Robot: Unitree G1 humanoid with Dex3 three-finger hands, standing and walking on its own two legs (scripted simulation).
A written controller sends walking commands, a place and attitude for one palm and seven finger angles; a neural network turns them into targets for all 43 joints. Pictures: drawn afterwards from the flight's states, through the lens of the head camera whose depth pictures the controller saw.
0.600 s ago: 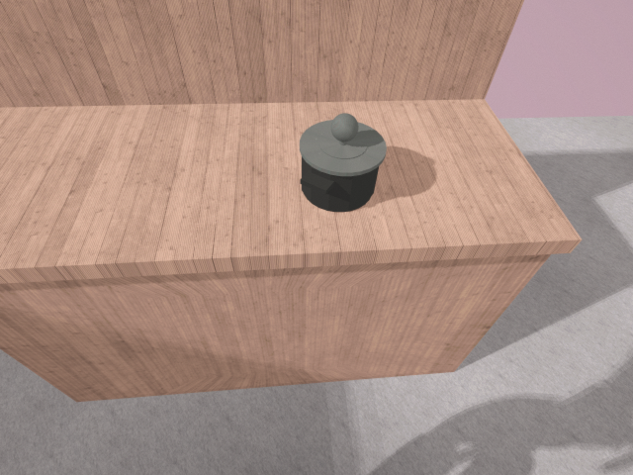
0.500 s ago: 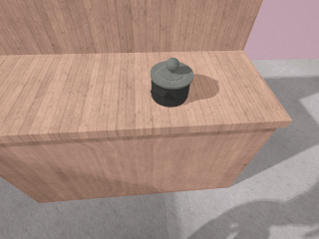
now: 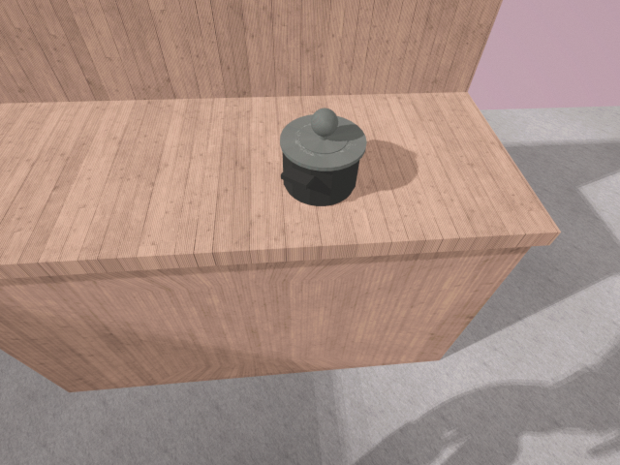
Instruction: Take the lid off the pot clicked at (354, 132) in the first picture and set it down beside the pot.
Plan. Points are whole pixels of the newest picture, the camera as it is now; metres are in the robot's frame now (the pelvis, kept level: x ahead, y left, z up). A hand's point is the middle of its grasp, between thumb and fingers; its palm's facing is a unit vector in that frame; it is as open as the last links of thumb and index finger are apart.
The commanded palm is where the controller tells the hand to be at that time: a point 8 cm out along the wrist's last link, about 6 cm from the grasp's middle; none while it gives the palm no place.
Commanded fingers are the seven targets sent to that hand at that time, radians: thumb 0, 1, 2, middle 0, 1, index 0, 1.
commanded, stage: look at it before walking up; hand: left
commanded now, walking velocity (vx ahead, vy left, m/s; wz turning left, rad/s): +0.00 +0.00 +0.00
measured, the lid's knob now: (324, 122) +0.63 +0.01 +0.09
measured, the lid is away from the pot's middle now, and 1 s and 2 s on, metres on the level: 0.00 0.00 0.00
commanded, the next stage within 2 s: turn to face it in 0.04 s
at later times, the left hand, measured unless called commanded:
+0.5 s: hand out of the picture +0.02 +0.18 -0.18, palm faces +0.10 -0.97 -0.21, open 7.4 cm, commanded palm none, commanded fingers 0.00 0.90 0.90 -0.20 -0.30 -0.20 -0.30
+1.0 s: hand out of the picture +0.02 +0.13 -0.19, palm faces +0.17 -0.97 -0.15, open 7.4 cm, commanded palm none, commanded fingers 0.00 0.90 0.90 -0.20 -0.30 -0.20 -0.30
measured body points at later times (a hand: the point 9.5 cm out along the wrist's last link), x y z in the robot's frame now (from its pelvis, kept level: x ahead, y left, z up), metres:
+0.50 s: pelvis +0.00 -0.01 -0.01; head +0.04 +0.00 +0.44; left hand +0.02 +0.23 -0.16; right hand +0.03 -0.23 -0.16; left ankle +0.01 +0.11 -0.74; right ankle +0.01 -0.13 -0.74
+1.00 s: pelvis +0.08 -0.03 -0.01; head +0.11 +0.00 +0.43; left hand +0.02 +0.18 -0.18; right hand +0.13 -0.26 -0.16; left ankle +0.07 +0.08 -0.74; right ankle +0.01 -0.13 -0.74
